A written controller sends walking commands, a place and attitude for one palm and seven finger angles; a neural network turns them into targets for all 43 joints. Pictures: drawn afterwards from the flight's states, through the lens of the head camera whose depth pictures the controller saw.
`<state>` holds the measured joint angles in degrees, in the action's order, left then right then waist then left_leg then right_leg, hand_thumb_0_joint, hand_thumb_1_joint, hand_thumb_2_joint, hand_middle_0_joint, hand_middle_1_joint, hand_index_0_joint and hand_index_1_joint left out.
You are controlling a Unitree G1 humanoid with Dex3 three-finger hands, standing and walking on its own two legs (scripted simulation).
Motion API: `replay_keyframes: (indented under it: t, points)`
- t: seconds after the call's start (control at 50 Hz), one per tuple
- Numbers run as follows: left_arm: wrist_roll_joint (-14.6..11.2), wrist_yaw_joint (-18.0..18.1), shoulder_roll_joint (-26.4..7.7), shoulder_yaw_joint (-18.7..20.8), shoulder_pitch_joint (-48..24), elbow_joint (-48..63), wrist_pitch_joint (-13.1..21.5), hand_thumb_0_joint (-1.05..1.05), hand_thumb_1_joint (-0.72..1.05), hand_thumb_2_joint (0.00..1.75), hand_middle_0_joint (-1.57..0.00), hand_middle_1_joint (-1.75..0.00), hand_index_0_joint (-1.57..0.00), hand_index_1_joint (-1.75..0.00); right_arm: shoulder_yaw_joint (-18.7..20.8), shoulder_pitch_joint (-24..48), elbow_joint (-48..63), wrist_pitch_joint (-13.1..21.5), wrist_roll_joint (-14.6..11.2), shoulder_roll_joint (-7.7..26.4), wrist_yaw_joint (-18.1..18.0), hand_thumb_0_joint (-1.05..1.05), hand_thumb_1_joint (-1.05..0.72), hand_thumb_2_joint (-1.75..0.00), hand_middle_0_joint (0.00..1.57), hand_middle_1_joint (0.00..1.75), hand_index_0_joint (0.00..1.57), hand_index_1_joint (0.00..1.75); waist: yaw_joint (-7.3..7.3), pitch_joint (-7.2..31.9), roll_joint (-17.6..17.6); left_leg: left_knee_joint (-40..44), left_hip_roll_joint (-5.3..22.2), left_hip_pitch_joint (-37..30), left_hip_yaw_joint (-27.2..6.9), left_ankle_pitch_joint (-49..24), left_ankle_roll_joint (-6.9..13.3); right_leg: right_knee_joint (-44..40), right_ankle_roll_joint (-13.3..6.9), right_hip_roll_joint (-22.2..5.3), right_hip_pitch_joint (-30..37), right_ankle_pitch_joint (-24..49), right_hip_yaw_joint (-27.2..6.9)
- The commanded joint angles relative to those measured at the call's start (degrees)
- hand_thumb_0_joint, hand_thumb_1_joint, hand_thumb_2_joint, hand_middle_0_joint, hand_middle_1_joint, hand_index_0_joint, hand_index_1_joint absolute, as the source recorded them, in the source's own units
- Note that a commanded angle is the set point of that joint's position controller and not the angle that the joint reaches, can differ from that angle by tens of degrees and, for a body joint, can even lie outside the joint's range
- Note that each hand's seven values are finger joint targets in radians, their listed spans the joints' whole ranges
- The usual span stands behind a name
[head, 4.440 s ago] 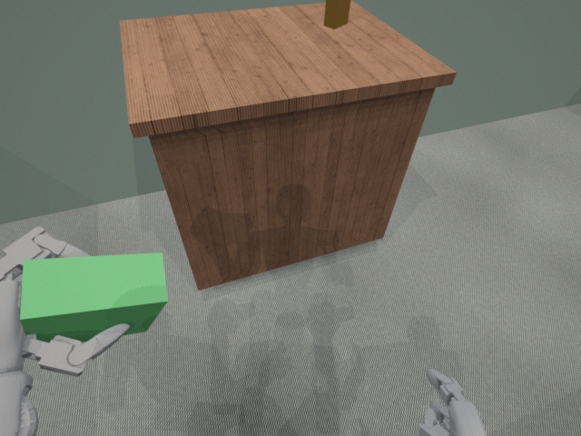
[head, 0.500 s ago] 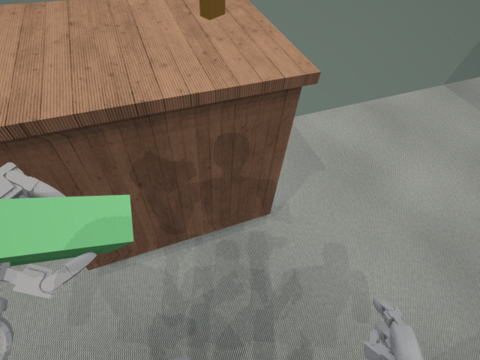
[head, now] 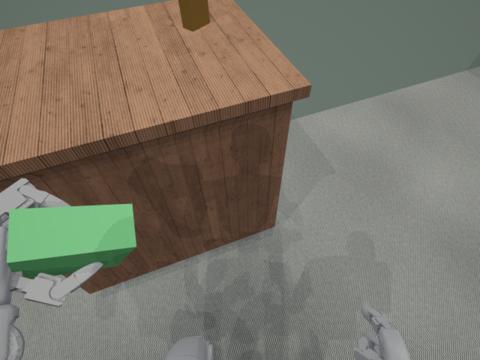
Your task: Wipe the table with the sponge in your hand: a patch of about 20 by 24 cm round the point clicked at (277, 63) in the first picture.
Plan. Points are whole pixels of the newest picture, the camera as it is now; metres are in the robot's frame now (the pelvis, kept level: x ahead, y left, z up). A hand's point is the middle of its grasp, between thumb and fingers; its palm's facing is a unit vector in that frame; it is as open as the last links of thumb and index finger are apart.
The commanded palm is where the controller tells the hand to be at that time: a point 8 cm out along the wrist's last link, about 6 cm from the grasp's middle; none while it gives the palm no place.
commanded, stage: take the last steps up to it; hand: left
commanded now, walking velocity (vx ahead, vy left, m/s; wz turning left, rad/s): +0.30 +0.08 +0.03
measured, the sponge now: (91, 241) +0.24 +0.20 +0.15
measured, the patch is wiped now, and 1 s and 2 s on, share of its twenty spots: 0.00 0.00 0.00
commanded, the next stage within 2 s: come to a stop and stand still in 1.06 s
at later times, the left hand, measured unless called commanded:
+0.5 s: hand (84, 176) +0.32 +0.22 +0.17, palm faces +0.41 -0.78 -0.48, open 9.7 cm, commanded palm +0.26 +0.27 +0.18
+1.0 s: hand (90, 124) +0.41 +0.25 +0.18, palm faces +0.42 -0.81 -0.42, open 9.7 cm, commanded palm +0.35 +0.28 +0.18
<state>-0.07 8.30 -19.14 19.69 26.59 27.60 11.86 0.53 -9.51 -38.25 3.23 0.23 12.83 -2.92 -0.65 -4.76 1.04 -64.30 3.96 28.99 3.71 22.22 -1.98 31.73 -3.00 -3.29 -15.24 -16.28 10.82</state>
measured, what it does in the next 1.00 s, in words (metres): walks ahead: left foot, then right foot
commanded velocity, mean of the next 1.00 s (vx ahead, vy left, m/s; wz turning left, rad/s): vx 0.24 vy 0.07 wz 0.00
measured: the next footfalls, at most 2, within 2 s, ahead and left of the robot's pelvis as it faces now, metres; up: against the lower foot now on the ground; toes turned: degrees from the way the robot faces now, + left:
left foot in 0.18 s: +0.14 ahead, +0.14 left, +0.00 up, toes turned +9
right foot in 0.48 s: +0.18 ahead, -0.12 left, +0.00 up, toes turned -9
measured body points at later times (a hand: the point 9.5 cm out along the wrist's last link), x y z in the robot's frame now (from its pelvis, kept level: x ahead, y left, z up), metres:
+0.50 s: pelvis +0.11 -0.01 -0.01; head +0.12 -0.03 +0.44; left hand +0.29 +0.26 +0.20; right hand +0.27 -0.21 -0.11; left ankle +0.11 +0.13 -0.73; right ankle +0.14 -0.12 -0.74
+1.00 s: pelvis +0.19 +0.00 +0.00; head +0.21 +0.01 +0.45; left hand +0.38 +0.29 +0.20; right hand +0.36 -0.22 -0.07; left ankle +0.21 +0.10 -0.73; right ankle +0.18 -0.12 -0.68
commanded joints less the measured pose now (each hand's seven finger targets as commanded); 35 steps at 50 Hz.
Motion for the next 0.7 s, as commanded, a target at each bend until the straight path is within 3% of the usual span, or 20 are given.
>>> replay_keyframes:
  t: [0.0, 0.04, 0.12, 0.14, 0.16, 0.18, 0.2, 0.22, 0.26, 0.32, 0.36, 0.42, 0.44, 0.46, 0.48, 0.5, 0.52, 0.54, 0.6, 0.68]
  points:
    - [-1.3, 2.3, -13.2, 10.8, 1.2, 15.7, 5.0, 0.0, 0.1, 1.3, -1.2, -1.6, -1.2, -1.6, 1.6, 3.6, 11.7, 2.7, 0.1, 3.2, -0.6, 0.0, -0.9, -0.9, 0.2, 0.3, 0.2, 0.3, 1.66, 11.3, -7.2, 18.3, 0.8, -0.7, 3.6, -3.8, 0.8, -11.9, -5.4, -14.7, 11.1, 23.1, -11.8]
    - [-1.5, 3.0, -12.6, 10.3, 1.4, 17.5, 4.7, 0.0, 0.1, 1.3, -1.2, -1.6, -1.2, -1.6, 2.1, 3.2, 12.9, 3.2, 0.1, 3.1, -0.8, 0.0, -0.9, -0.9, 0.2, 0.3, 0.2, 0.3, 2.11, 12.7, -7.7, 25.5, -0.3, -4.1, 5.2, -3.8, 1.3, -10.7, -5.6, -15.0, 13.1, 21.6, -12.6]
    - [-1.5, 3.7, -11.9, 8.6, -2.6, 16.4, 4.2, 0.0, 0.1, 1.3, -1.2, -1.6, -1.2, -1.6, 2.8, 0.9, 13.0, 3.2, -0.1, 4.2, -1.5, 0.0, -0.9, -0.9, 0.2, 0.3, 0.2, 0.3, 0.85, 11.6, -5.3, 37.9, -1.5, -17.7, 7.2, -10.8, 2.0, -5.3, -2.2, -11.0, 6.4, 7.1, -10.7]
    - [-1.5, 3.5, -11.4, 7.6, -3.8, 16.2, 4.3, 0.0, 0.1, 1.3, -1.2, -1.6, -1.2, -1.6, 3.3, 0.0, 13.1, 3.2, -0.4, 5.3, -1.8, 0.0, -0.9, -0.9, 0.2, 0.3, 0.2, 0.3, 0.0, 11.8, -0.6, 40.3, 0.9, -23.2, 3.5, -10.9, 3.4, 1.6, -0.5, -9.1, 2.3, 4.7, -8.8]
    - [-1.5, 3.5, -11.1, 7.4, -4.9, 16.1, 4.6, 0.0, 0.1, 1.3, -1.2, -1.6, -1.2, -1.6, 3.6, 0.4, 13.5, 3.3, -0.6, 6.5, -1.9, 0.0, -0.9, -0.9, 0.2, 0.3, 0.2, 0.3, -0.28, 12.1, 9.4, 42.9, 9.2, -28.7, -8.6, -14.5, 7.8, 12.7, 2.2, -3.3, -5.9, 0.2, -5.5]
    - [-1.7, 3.2, -11.1, 7.0, -6.1, 15.1, 5.3, 0.0, 0.1, 1.3, -1.2, -1.6, -1.2, -1.6, 3.4, 0.5, 13.5, 3.5, -0.8, 6.3, -1.5, 0.0, -0.9, -0.9, 0.2, 0.3, 0.2, 0.3, -0.14, 12.3, 15.9, 46.3, 18.5, -32.0, -23.3, -18.1, 13.3, 24.4, 3.6, 0.9, -15.1, -18.9, -4.6]
    - [-1.1, 2.8, -13.5, 8.1, -6.4, 12.7, 5.3, 0.0, 0.1, 1.3, -1.2, -1.6, -1.2, -1.6, 2.6, 1.3, 12.8, 4.0, -0.2, 5.6, -1.6, 0.0, -0.9, -0.9, 0.2, 0.3, 0.2, 0.3, -0.33, 10.5, 17.0, 49.3, 21.6, -27.5, -29.5, -12.7, 16.2, 32.4, 3.3, 0.1, -18.1, -20.3, -8.4]
    - [-1.0, 2.4, -13.7, 8.1, -7.2, 13.0, 5.2, 0.0, 0.1, 1.3, -1.2, -1.6, -1.2, -1.6, 2.7, 1.4, 12.3, 4.2, -0.3, 5.3, -1.3, 0.0, -0.9, -0.9, 0.2, 0.3, 0.2, 0.3, -0.47, 8.5, 13.8, 49.1, 21.6, -25.9, -28.6, -11.5, 17.5, 34.5, 3.5, -1.8, -21.1, -17.5, -10.7]
    - [-0.9, 1.8, -12.6, 7.2, -6.1, 16.3, 5.3, 0.0, 0.1, 1.3, -1.2, -1.6, -1.2, -1.6, 3.0, 1.6, 11.4, 4.9, -0.7, 5.4, -1.0, 0.0, -0.9, -0.9, 0.2, 0.3, 0.2, 0.3, 0.57, 8.7, 9.6, 46.5, 17.6, -25.4, -18.4, -16.2, 15.6, 30.5, 4.3, -2.8, -21.0, -13.2, -9.4]
    - [-1.7, 1.6, -10.2, 6.7, -1.5, 16.8, 4.7, 0.0, 0.1, 1.3, -1.2, -1.6, -1.2, -1.6, 2.6, 1.3, 11.3, 5.7, -0.7, 5.3, -0.5, 0.0, -0.9, -0.9, 0.2, 0.3, 0.2, 0.3, 0.94, 9.7, 12.4, 46.9, 13.2, -17.7, -7.5, -15.3, 12.3, 18.4, 4.7, -1.5, -9.8, -8.3, -4.8]
    - [-1.7, 1.7, -10.3, 6.9, -2.0, 16.6, 4.7, 0.0, 0.1, 1.3, -1.2, -1.6, -1.2, -1.6, 2.2, 1.2, 11.5, 6.2, -0.6, 5.1, -0.6, 0.0, -0.9, -0.9, 0.2, 0.3, 0.2, 0.3, 0.56, 9.4, 13.8, 46.0, 11.7, -16.0, -4.8, -13.4, 10.5, 10.9, 5.0, 0.4, -4.8, -6.6, -1.6]
    - [-1.5, 2.0, -10.6, 7.3, -3.4, 12.2, 4.0, 0.0, 0.1, 1.3, -1.2, -1.6, -1.2, -1.6, 2.0, 1.4, 10.9, 5.8, -0.7, 4.6, -1.2, 0.0, -0.9, -0.9, 0.2, 0.3, 0.2, 0.3, 1.11, 9.9, 8.7, 38.0, 9.5, -11.9, -1.4, -4.9, 7.4, -1.7, 4.8, 1.8, 5.5, -1.8, 0.3]
    - [-1.0, 2.0, -10.9, 7.3, -4.9, 11.6, 3.8, 0.0, 0.1, 1.3, -1.2, -1.6, -1.2, -1.6, 1.9, 1.4, 11.2, 5.4, -0.6, 4.2, -1.3, 0.0, -0.9, -0.9, 0.2, 0.3, 0.2, 0.3, 1.0, 10.0, 2.9, 30.7, 6.6, -7.9, 1.2, -0.8, 5.5, -6.0, 3.1, -1.1, 9.1, -1.8, -4.8]
    - [-0.8, 2.2, -12.9, 7.9, -6.1, 10.6, 3.7, 0.0, 0.1, 1.3, -1.2, -1.6, -1.2, -1.6, 1.5, 1.4, 11.3, 4.8, -0.7, 2.8, -1.3, 0.0, -0.9, -0.9, 0.2, 0.3, 0.2, 0.3, 0.79, 9.1, -10.4, 17.7, 1.0, 1.7, 5.1, 5.4, 3.1, -11.7, -1.6, -11.6, 13.0, -1.6, -22.6]
    - [-1.4, 2.6, -15.2, 10.3, -6.3, 9.2, 3.1, 0.0, 0.1, 1.3, -1.2, -1.6, -1.2, -1.6, 1.0, 3.3, 11.7, 5.1, -0.6, 2.8, -1.3, 0.0, -0.9, -0.9, 0.2, 0.3, 0.2, 0.3, 2.21, 8.6, -18.5, 4.9, -2.4, 9.3, 2.7, 11.1, 1.8, -16.9, -7.2, -21.3, 14.1, 1.1, -38.4]
    - [-1.9, 2.2, -13.6, 8.9, -6.8, 7.8, 3.1, 0.0, 0.1, 1.3, -1.2, -1.6, -1.2, -1.6, 1.9, 2.8, 10.4, 5.1, -0.3, 3.9, -0.9, 0.0, -0.9, -0.9, 0.2, 0.3, 0.2, 0.3, 1.63, 7.9, -17.9, -2.6, -0.6, 10.4, -3.1, 7.5, 1.2, -18.2, -8.3, -22.1, 12.5, -0.4, -39.9]
    - [-1.9, 1.8, -13.3, 8.8, -6.7, 8.1, 3.5, 0.0, 0.1, 1.3, -1.2, -1.6, -1.2, -1.6, 1.4, 3.2, 9.9, 4.7, -0.4, 3.5, -0.8, 0.0, -0.9, -0.9, 0.2, 0.3, 0.2, 0.3, 1.04, 6.2, -14.4, -6.0, 0.3, 12.0, -4.5, 4.4, 0.7, -17.3, -8.7, -21.5, 12.0, 3.4, -36.6]
    - [-1.7, 1.4, -13.5, 9.0, -9.0, 11.2, 4.0, 0.0, 0.1, 1.3, -1.2, -1.6, -1.2, -1.6, 1.0, 3.8, 9.5, 4.0, -0.5, 3.1, -0.6, 0.0, -0.9, -0.9, 0.2, 0.3, 0.2, 0.3, 0.83, 7.5, -10.7, -4.5, 1.2, 10.9, -4.4, 3.2, 0.3, -15.3, -8.1, -20.0, 12.5, 9.8, -29.7]
    - [-1.0, 1.5, -11.9, 8.2, -4.3, 11.3, 4.9, 0.0, 0.1, 1.3, -1.2, -1.6, -1.2, -1.6, 0.8, 4.2, 9.8, 3.1, -0.2, 3.0, -0.8, 0.0, -0.9, -0.9, 0.2, 0.3, 0.2, 0.3, 0.57, 8.9, -9.1, 9.3, 1.3, 2.2, -0.3, -0.8, 0.5, -12.2, -5.0, -15.5, 9.8, 24.7, -14.6]
    - [-1.1, 2.7, -12.1, 8.8, -1.6, 16.1, 4.7, 0.0, 0.1, 1.3, -1.2, -1.6, -1.2, -1.6, 1.4, 4.0, 12.4, 3.4, 0.2, 2.7, -0.8, 0.0, -0.9, -0.9, 0.2, 0.3, 0.2, 0.3, 2.26, 11.8, -9.4, 27.5, -1.8, -7.3, 5.8, -4.8, 1.4, -9.6, -4.4, -13.5, 11.7, 22.9, -12.0]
